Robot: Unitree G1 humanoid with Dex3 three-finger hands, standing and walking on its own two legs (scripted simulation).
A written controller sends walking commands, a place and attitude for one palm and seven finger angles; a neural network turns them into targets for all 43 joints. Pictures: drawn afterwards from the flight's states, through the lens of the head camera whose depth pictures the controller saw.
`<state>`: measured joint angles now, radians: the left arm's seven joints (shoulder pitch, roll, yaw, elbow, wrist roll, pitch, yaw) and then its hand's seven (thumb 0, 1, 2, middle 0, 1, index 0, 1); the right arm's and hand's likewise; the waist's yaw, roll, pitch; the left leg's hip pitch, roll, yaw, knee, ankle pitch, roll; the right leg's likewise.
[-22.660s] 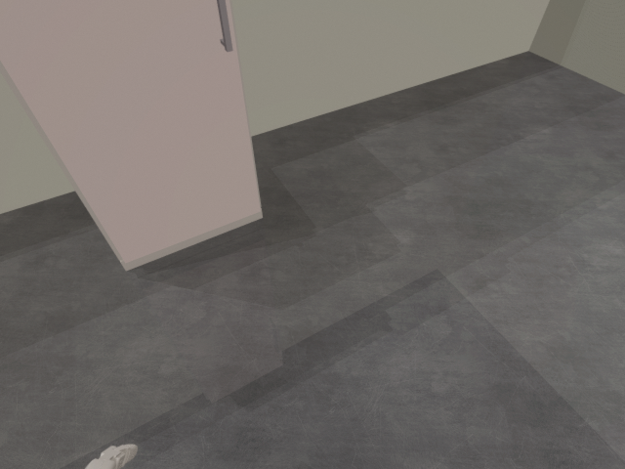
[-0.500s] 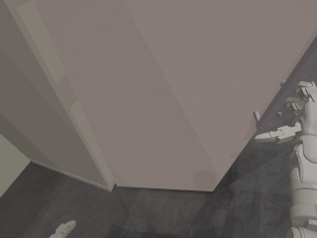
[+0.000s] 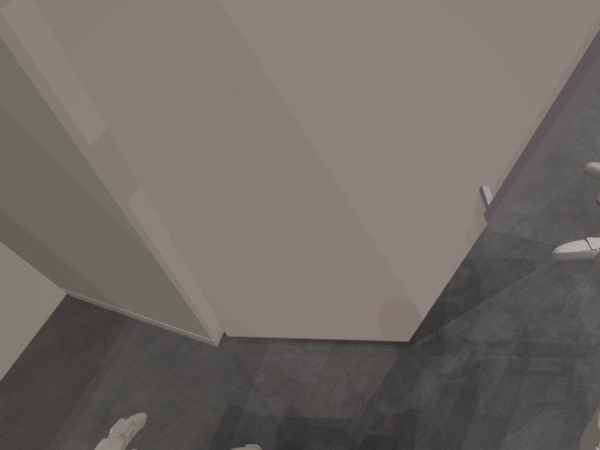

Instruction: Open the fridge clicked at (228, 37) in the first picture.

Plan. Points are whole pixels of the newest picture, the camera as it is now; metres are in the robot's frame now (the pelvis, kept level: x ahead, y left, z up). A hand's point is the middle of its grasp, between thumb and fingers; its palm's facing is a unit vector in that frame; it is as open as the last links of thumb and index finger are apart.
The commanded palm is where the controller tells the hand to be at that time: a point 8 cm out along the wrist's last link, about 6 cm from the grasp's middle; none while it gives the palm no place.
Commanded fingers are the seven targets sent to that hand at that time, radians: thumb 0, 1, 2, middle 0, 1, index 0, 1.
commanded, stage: slip the hand off the handle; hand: right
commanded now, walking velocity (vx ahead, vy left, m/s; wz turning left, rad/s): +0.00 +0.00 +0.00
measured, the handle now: (561, 89) +0.46 -0.23 +0.24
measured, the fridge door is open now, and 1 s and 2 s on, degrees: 74 74 74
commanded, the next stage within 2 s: draw the hand back to the body in 1.20 s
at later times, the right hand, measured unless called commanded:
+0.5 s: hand out of the picture +0.32 -0.32 +0.13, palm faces +0.23 +0.96 -0.14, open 14.7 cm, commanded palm +0.28 -0.35 +0.14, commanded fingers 0.00 0.55 -0.20 0.25 1.15 0.25 1.15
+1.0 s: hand out of the picture +0.27 -0.31 +0.13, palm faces +0.27 +0.95 -0.17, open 14.7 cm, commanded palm +0.24 -0.35 +0.14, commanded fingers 0.00 0.55 -0.20 0.25 1.15 0.25 1.15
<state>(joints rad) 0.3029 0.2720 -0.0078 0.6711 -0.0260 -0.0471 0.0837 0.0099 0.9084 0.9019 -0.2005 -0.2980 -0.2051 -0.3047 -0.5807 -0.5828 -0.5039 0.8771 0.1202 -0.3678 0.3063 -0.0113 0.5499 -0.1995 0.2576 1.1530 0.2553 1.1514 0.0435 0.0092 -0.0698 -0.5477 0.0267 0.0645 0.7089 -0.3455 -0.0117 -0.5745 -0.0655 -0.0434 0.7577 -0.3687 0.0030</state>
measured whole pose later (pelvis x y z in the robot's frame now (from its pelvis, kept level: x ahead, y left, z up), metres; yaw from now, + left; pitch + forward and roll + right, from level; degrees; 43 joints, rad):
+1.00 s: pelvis -0.01 +0.00 +0.00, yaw -2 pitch +5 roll +1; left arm 0.25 0.26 -0.04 0.64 -0.04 -0.16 0.12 0.01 0.91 0.90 -0.20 -0.30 -0.21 -0.31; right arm -0.08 -0.45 -0.46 0.32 0.25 -0.21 0.30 -0.01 0.55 -0.20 0.26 1.15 0.26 1.15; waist -0.03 -0.03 -0.07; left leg -0.43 0.04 0.09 0.70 -0.35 -0.01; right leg -0.47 -0.05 -0.01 0.74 -0.36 0.01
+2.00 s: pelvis +0.01 -0.02 +0.02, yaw -2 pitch +0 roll +1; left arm 0.21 0.23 -0.07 0.61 -0.01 -0.23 0.09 0.01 0.91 0.90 -0.20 -0.30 -0.21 -0.31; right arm 0.22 -0.36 -0.38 -0.16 0.15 0.02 0.00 -0.01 0.32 -0.31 0.25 1.02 0.25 1.02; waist -0.06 -0.03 -0.03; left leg -0.20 0.06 0.07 0.51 -0.29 -0.04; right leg -0.24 -0.02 -0.04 0.56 -0.31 -0.02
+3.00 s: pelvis +0.02 +0.00 +0.03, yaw -1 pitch -4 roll +0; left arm 0.20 0.22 -0.02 0.66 0.01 -0.14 0.10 0.02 0.91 0.90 -0.20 -0.30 -0.20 -0.30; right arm 0.43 -0.35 -0.36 -0.35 0.08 -0.04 -0.10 0.02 -0.89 -0.90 0.21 0.31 0.21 0.30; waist -0.07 -0.05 0.01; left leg -0.07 0.04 0.06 0.41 -0.26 -0.02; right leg -0.08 -0.03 -0.05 0.42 -0.26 0.01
